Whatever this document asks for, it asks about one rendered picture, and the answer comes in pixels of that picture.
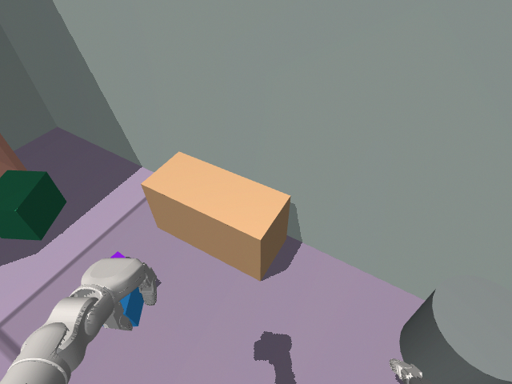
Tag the left robot arm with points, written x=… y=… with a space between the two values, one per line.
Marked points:
x=56 y=349

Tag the bookshelf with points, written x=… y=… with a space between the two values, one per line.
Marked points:
x=8 y=159

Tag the right robot hand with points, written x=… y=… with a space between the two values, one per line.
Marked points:
x=409 y=374

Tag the left robot hand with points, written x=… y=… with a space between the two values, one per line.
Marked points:
x=120 y=276

